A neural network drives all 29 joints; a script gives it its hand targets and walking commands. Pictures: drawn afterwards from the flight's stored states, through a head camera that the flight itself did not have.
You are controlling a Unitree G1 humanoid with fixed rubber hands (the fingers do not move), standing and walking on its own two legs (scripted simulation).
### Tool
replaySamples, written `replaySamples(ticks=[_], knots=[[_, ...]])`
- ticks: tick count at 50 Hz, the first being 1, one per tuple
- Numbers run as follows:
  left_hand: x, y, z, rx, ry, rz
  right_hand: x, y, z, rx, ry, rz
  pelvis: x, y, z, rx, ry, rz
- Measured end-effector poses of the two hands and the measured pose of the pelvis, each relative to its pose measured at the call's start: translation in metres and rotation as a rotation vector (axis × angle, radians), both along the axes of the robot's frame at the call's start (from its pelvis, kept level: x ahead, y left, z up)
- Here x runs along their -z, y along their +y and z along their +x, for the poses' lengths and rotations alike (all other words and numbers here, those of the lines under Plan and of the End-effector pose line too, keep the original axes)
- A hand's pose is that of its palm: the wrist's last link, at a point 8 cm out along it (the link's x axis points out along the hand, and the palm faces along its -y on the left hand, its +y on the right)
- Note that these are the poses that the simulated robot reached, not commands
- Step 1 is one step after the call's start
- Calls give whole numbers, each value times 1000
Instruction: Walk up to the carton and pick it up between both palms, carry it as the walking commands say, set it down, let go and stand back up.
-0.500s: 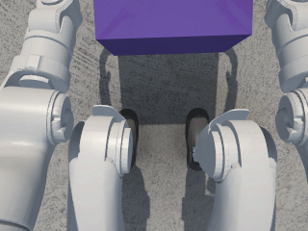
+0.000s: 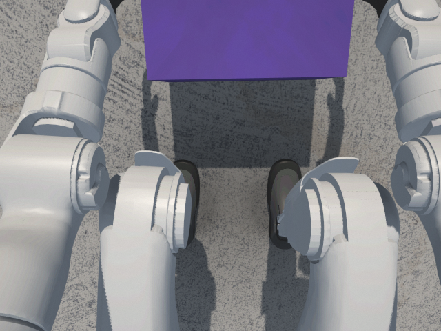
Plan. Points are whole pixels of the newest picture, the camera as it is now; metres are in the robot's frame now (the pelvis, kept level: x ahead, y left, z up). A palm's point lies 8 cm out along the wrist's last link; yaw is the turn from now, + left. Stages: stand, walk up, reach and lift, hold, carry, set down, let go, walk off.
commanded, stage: set down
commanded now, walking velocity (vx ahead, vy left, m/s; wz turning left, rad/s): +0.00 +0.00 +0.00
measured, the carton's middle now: out of the picture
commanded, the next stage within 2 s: none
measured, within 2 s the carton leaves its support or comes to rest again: neither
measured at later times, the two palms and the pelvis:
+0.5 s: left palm out of the picture +0.53 +0.19 -0.18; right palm out of the picture +0.54 -0.20 -0.18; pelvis +0.00 +0.00 +0.00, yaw +0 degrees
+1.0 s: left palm out of the picture +0.53 +0.19 -0.18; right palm out of the picture +0.54 -0.20 -0.19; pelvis +0.00 +0.00 +0.00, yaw +0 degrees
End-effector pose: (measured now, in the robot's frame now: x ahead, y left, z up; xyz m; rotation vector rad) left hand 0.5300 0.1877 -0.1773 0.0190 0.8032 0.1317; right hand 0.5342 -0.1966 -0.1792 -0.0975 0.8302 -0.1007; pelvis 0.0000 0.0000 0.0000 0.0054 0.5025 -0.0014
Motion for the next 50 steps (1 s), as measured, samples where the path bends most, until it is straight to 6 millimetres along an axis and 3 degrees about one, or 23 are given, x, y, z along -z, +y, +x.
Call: replaySamples(ticks=[50], knots=[[6, 1, 3, -4, -15, 5, 7, -2, 3, -18, -30, 3, 3, -1, 4, -4, 1, 3]])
